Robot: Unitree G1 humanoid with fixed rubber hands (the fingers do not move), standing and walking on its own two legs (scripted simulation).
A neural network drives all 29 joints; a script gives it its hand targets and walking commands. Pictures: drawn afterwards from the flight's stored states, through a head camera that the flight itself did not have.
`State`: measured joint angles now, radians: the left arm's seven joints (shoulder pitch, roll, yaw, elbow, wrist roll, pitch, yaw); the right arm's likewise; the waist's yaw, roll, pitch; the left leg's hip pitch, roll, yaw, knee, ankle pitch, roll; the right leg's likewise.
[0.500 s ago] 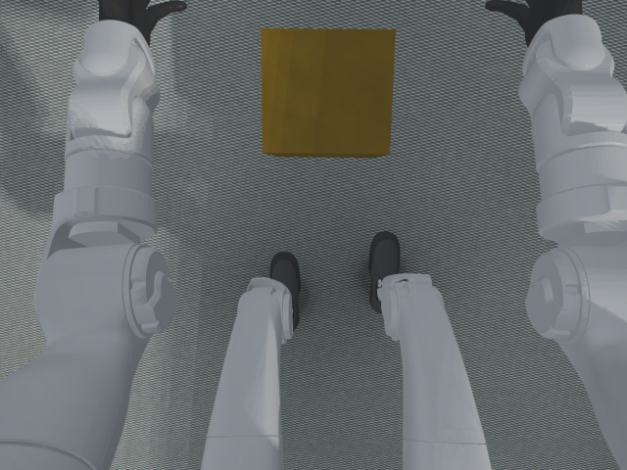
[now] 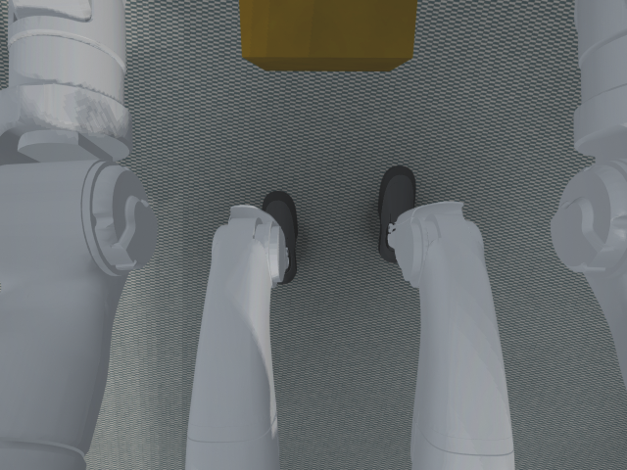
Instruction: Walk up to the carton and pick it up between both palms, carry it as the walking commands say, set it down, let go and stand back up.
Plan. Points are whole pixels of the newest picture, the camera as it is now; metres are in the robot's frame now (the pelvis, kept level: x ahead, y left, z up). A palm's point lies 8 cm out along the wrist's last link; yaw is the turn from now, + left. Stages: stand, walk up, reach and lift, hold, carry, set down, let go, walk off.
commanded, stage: reach and lift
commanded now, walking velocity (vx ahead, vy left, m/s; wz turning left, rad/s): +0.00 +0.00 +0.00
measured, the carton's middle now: out of the picture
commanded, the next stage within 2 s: none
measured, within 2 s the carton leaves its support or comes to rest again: neither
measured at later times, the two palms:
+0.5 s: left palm out of the picture +0.57 +0.19 -0.30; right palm out of the picture +0.58 -0.19 -0.29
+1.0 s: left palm out of the picture +0.57 +0.19 -0.42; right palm out of the picture +0.58 -0.19 -0.41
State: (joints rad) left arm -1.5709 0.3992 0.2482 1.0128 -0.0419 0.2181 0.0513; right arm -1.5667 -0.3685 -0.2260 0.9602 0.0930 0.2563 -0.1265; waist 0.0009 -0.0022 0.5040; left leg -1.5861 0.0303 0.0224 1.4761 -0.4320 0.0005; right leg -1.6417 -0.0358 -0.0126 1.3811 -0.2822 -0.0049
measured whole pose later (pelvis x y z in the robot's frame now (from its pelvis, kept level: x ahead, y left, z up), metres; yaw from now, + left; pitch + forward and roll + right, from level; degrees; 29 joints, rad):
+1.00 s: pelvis +0.01 +0.00 -0.22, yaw +0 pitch +34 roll +0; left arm -1.61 0.44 0.01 1.17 -0.23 0.12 0.11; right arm -1.64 -0.42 -0.14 1.23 0.29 0.08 -0.15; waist 0.00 -0.03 0.53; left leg -2.23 0.03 0.00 2.27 -0.62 0.00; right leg -2.32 -0.05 0.00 2.15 -0.42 -0.01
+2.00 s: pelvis +0.01 +0.00 -0.22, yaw +0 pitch +34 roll -1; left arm -1.65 0.43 -0.05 1.18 -0.27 0.11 0.09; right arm -1.67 -0.35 -0.08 1.24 0.28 0.07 -0.15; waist 0.00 -0.03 0.52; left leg -2.23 0.03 0.00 2.27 -0.62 0.00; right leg -2.32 -0.05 0.00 2.15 -0.42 -0.01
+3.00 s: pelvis +0.00 +0.00 -0.22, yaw +1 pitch +27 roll +0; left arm -1.65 0.42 0.04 1.04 -0.24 0.32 0.10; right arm -1.59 -0.35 -0.08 1.00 0.21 0.30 -0.18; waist 0.00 -0.03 0.53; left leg -2.11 0.02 0.00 2.26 -0.63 0.00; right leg -2.21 -0.04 0.00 2.15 -0.43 -0.02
